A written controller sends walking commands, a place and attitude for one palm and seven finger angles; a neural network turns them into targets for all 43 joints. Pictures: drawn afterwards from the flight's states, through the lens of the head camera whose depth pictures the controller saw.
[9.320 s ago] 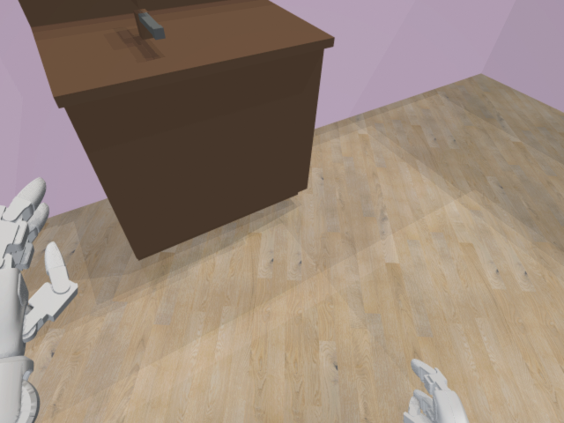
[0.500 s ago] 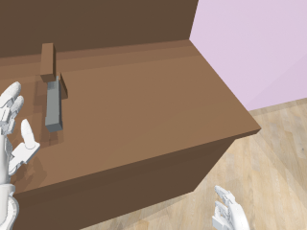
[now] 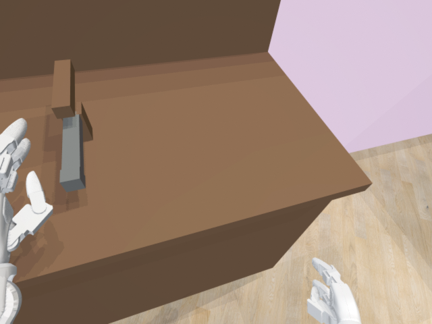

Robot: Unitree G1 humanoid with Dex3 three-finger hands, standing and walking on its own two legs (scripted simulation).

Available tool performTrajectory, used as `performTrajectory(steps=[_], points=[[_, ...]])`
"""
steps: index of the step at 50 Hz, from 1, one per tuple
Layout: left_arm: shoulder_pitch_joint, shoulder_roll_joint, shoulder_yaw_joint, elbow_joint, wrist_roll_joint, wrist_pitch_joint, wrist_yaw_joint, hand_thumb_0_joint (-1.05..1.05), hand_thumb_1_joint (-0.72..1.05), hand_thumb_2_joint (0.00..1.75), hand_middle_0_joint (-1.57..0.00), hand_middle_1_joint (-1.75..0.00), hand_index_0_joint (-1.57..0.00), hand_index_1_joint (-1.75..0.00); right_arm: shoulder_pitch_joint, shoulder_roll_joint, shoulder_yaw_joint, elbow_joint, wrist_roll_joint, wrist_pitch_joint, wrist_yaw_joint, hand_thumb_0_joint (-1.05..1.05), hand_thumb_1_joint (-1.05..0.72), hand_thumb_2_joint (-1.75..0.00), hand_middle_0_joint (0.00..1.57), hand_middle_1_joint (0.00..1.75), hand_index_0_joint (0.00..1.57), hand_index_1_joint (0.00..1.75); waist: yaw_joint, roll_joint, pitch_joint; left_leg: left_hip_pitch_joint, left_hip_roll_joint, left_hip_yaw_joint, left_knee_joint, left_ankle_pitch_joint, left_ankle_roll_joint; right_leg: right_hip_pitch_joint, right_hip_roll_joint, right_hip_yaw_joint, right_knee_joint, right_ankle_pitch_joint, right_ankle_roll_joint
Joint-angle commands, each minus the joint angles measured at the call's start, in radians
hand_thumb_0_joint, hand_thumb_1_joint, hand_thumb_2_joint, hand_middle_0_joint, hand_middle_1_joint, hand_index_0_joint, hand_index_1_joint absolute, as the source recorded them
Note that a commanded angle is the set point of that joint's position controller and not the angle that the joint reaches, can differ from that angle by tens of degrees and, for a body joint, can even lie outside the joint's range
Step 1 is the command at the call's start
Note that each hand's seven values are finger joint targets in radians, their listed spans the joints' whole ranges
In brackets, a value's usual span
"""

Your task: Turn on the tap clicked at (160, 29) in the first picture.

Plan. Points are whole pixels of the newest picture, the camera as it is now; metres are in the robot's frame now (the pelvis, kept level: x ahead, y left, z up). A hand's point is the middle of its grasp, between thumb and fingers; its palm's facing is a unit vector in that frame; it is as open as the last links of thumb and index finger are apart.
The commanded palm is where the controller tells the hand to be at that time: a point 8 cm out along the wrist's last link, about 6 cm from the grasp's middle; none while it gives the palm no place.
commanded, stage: turn the palm inward beside the body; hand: left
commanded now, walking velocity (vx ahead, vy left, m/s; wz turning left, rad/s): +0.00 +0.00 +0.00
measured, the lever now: (73, 179) +0.29 +0.26 +0.11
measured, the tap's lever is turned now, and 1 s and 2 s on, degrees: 0 0 0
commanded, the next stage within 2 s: none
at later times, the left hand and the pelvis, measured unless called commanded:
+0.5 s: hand (45, 247) +0.17 +0.23 +0.16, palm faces +0.55 -0.78 -0.30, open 7.4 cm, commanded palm +0.14 +0.26 +0.17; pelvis -0.03 -0.06 -0.02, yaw +4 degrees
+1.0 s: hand (75, 232) +0.19 +0.20 +0.15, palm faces +0.50 -0.82 -0.29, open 7.4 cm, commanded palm +0.14 +0.23 +0.17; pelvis +0.01 -0.07 -0.02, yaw +2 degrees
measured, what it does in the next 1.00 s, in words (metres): shifts its weight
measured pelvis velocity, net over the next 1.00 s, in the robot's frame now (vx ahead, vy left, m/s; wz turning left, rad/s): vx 0.01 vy -0.07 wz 0.04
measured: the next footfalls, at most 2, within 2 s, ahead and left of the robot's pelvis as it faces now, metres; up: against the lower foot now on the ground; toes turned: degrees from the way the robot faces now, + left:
none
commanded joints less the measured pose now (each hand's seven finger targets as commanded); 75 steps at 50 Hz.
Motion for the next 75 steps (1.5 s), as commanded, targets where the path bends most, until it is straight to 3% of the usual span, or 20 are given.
performTrajectory(steps=[1, 3, 4, 5, 6, 8, 9, 12, 14, 16, 19, 22, 27, 30, 34, 38, 48, 55, 61, 75], points=[[-0.047, 0.165, 0.113, -0.238, -0.010, -0.069, 0.016, 0.00, 0.90, 0.90, -0.20, -0.30, -0.20, -0.30, -0.079, -0.134, -0.061, -0.157, 0.000, -0.048, -0.012, 0.00, -0.90, -0.90, 0.20, 0.30, 0.20, 0.30, -0.006, 0.108, -0.210, 0.043, 0.086, -0.092, -0.121, 0.138, -0.036, 0.076, -0.007, 0.005, -0.012, 0.202, -0.061], [-0.040, 0.162, 0.112, -0.228, -0.010, -0.070, 0.016, 0.00, 0.90, 0.90, -0.20, -0.30, -0.20, -0.30, -0.072, -0.133, -0.060, -0.153, 0.001, -0.047, -0.012, 0.00, -0.90, -0.90, 0.20, 0.30, 0.20, 0.30, -0.007, 0.122, -0.203, 0.041, 0.089, -0.091, -0.127, 0.133, -0.037, 0.071, -0.009, 0.004, -0.009, 0.195, -0.061], [-0.908, 0.937, 0.357, -0.543, 0.020, -0.217, 0.035, 0.00, 0.90, 0.90, -0.20, -0.30, -0.20, -0.30, 0.115, -0.191, 0.088, -0.253, 0.046, -0.020, -0.090, 0.00, -0.90, -0.90, 0.20, 0.30, 0.20, 0.30, -0.064, 0.316, -0.248, -0.117, 0.074, -0.143, -0.117, -0.051, -0.015, 0.080, 0.058, -0.018, 0.128, -0.106, 0.011], [-0.585, 0.422, 0.296, 0.045, 0.070, -0.011, -0.019, 0.00, 0.90, 0.90, -0.20, -0.30, -0.20, -0.30, -0.062, -0.157, -0.068, -0.135, -0.082, -0.045, -0.057, 0.00, -0.90, -0.90, 0.20, 0.30, 0.20, 0.30, 0.086, 0.241, -0.383, 0.140, 0.030, -0.144, -0.082, 0.341, -0.128, -0.008, 0.063, -0.082, 0.160, 0.055, -0.110], [-0.434, 0.274, 0.111, 0.068, -0.033, 0.068, -0.053, 0.00, 0.90, 0.90, -0.20, -0.30, -0.20, -0.30, -0.024, -0.181, -0.051, -0.164, -0.043, -0.059, 0.006, 0.00, -0.90, -0.90, 0.20, 0.30, 0.20, 0.30, 0.036, 0.198, -0.350, 0.174, 0.039, -0.180, -0.053, 0.665, -0.162, -0.081, 0.070, -0.109, 0.131, 0.109, -0.104], [-0.306, 0.194, 0.117, -0.015, -0.112, 0.183, -0.140, 0.00, 0.90, 0.90, -0.20, -0.30, -0.20, -0.30, -0.040, -0.209, -0.076, -0.117, -0.031, -0.063, 0.020, 0.00, -0.90, -0.90, 0.20, 0.30, 0.20, 0.30, 0.069, 0.158, -0.430, 0.314, 0.055, -0.132, -0.010, 0.797, -0.140, -0.095, 0.064, -0.086, 0.111, 0.176, -0.083], [-0.194, 0.049, 0.011, 0.022, -0.132, 0.257, -0.163, 0.00, 0.90, 0.90, -0.20, -0.30, -0.20, -0.30, -0.109, -0.181, -0.049, -0.126, 0.004, -0.060, 0.038, 0.00, -0.90, -0.90, 0.20, 0.30, 0.20, 0.30, 0.074, 0.148, -0.369, 0.298, 0.057, -0.125, -0.017, 0.722, -0.136, -0.132, 0.071, -0.089, 0.121, 0.125, -0.077], [-0.161, 0.109, -0.037, -0.145, -0.049, 0.290, -0.157, 0.00, 0.90, 0.90, -0.20, -0.30, -0.20, -0.30, -0.156, -0.199, -0.037, -0.140, -0.001, -0.055, 0.056, 0.00, -0.90, -0.90, 0.20, 0.30, 0.20, 0.30, 0.060, 0.105, -0.220, 0.110, 0.040, -0.117, -0.032, 0.409, -0.089, -0.135, 0.054, -0.124, 0.114, 0.138, -0.076], [-0.144, 0.227, 0.099, -0.202, -0.024, 0.247, -0.100, 0.00, 0.90, 0.90, -0.20, -0.30, -0.20, -0.30, -0.202, -0.197, -0.030, -0.151, 0.003, -0.040, 0.045, 0.00, -0.90, -0.90, 0.20, 0.30, 0.20, 0.30, 0.054, 0.057, -0.228, 0.046, 0.028, -0.115, -0.046, 0.163, -0.069, -0.138, 0.068, -0.118, 0.124, 0.062, -0.076], [-0.176, 0.248, 0.158, -0.203, -0.033, 0.157, -0.046, 0.00, 0.90, 0.90, -0.20, -0.30, -0.20, -0.30, -0.196, -0.166, -0.026, -0.149, -0.020, -0.043, 0.022, 0.00, -0.90, -0.90, 0.20, 0.30, 0.20, 0.30, 0.049, 0.025, -0.238, 0.000, 0.016, -0.116, -0.040, 0.059, -0.065, -0.153, 0.074, -0.120, 0.131, -0.012, -0.078], [-0.344, 0.313, 0.215, -0.251, -0.059, 0.048, 0.036, 0.00, 0.90, 0.90, -0.20, -0.30, -0.20, -0.30, -0.203, -0.153, -0.024, -0.115, -0.013, -0.048, -0.008, 0.00, -0.90, -0.90, 0.20, 0.30, 0.20, 0.30, 0.041, 0.154, -0.265, -0.010, 0.002, -0.108, -0.023, -0.154, -0.058, -0.205, 0.064, -0.081, 0.126, -0.148, -0.067], [-0.396, 0.232, 0.116, -0.075, -0.044, 0.049, 0.059, 0.00, 0.90, 0.90, -0.20, -0.30, -0.20, -0.30, -0.185, -0.149, -0.018, -0.074, -0.013, -0.058, -0.025, 0.00, -0.90, -0.90, 0.20, 0.30, 0.20, 0.30, 0.015, 0.162, -0.189, -0.057, -0.015, -0.104, 0.009, -0.250, -0.050, -0.242, 0.048, -0.068, 0.091, -0.227, -0.066], [-0.529, 0.239, -0.006, 0.027, -0.055, 0.182, -0.041, 0.00, 0.90, 0.90, -0.20, -0.30, -0.20, -0.30, -0.246, -0.163, -0.002, -0.068, 0.002, -0.053, -0.069, 0.00, -0.90, -0.90, 0.20, 0.30, 0.20, 0.30, 0.013, 0.117, -0.173, -0.066, -0.035, -0.086, 0.079, -0.204, -0.042, -0.242, -0.004, 0.023, -0.001, -0.394, -0.061], [-0.546, 0.255, 0.000, 0.028, -0.068, 0.225, -0.064, 0.00, 0.90, 0.90, -0.20, -0.30, -0.20, -0.30, -0.255, -0.159, -0.002, -0.066, 0.012, -0.061, -0.083, 0.00, -0.90, -0.90, 0.20, 0.30, 0.20, 0.30, 0.022, 0.071, -0.154, -0.099, -0.027, -0.098, 0.129, -0.159, -0.054, -0.239, -0.040, 0.099, -0.043, -0.501, -0.063], [-0.400, 0.345, 0.173, 0.013, -0.111, 0.208, -0.048, 0.00, 0.90, 0.90, -0.20, -0.30, -0.20, -0.30, -0.260, -0.147, -0.014, -0.054, 0.016, -0.066, -0.082, 0.00, -0.90, -0.90, 0.20, 0.30, 0.20, 0.30, 0.077, 0.010, -0.180, -0.158, -0.006, -0.126, 0.164, -0.116, -0.067, -0.163, -0.074, 0.159, -0.047, -0.495, -0.045], [-0.244, 0.290, 0.200, -0.075, -0.159, 0.192, -0.027, 0.00, 0.90, 0.90, -0.20, -0.30, -0.20, -0.30, -0.230, -0.142, -0.027, -0.077, 0.012, -0.070, -0.074, 0.00, -0.90, -0.90, 0.20, 0.30, 0.20, 0.30, 0.081, 0.051, -0.212, -0.170, 0.016, -0.136, 0.165, -0.092, -0.064, -0.130, -0.096, 0.161, -0.008, -0.340, -0.033], [-0.110, 0.192, 0.141, -0.187, -0.176, 0.157, -0.059, 0.00, 0.90, 0.90, -0.20, -0.30, -0.20, -0.30, -0.099, -0.178, -0.040, -0.087, 0.011, -0.150, -0.090, 0.00, -0.90, -0.90, 0.20, 0.30, 0.20, 0.30, 0.055, 0.023, -0.322, -0.030, -0.012, -0.096, 0.137, 0.235, -0.018, -0.099, -0.010, -0.034, 0.167, 0.307, -0.041], [-0.108, 0.142, 0.095, -0.241, -0.158, 0.162, -0.030, 0.00, 0.90, 0.90, -0.20, -0.30, -0.20, -0.30, -0.096, -0.168, -0.031, -0.086, 0.015, -0.183, -0.086, 0.00, -0.90, -0.90, 0.20, 0.30, 0.20, 0.30, 0.067, 0.113, -0.300, -0.006, -0.013, -0.110, 0.107, 0.258, -0.028, -0.123, 0.009, -0.073, 0.171, 0.205, -0.069], [-0.078, 0.107, 0.070, -0.263, -0.163, 0.235, 0.000, 0.00, 0.90, 0.90, -0.20, -0.30, -0.20, -0.30, -0.127, -0.161, -0.014, -0.095, 0.014, -0.165, -0.081, 0.00, -0.90, -0.90, 0.20, 0.30, 0.20, 0.30, 0.072, 0.092, -0.276, -0.011, -0.002, -0.127, 0.076, 0.233, -0.039, -0.120, 0.017, -0.085, 0.158, 0.143, -0.075], [-0.143, 0.059, -0.009, -0.326, -0.156, 0.351, 0.045, 0.00, 0.90, 0.90, -0.20, -0.30, -0.20, -0.30, -0.227, -0.137, 0.028, -0.097, 0.019, -0.139, -0.099, 0.00, -0.90, -0.90, 0.20, 0.30, 0.20, 0.30, 0.068, 0.100, -0.185, -0.026, -0.008, -0.157, -0.006, -0.088, -0.039, -0.158, 0.022, -0.076, 0.088, -0.141, -0.073]])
